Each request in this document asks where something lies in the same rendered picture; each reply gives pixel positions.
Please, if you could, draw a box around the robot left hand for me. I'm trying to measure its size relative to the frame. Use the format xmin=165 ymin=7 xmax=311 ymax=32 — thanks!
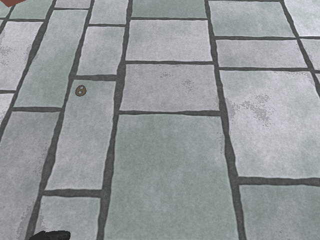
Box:
xmin=29 ymin=230 xmax=71 ymax=240

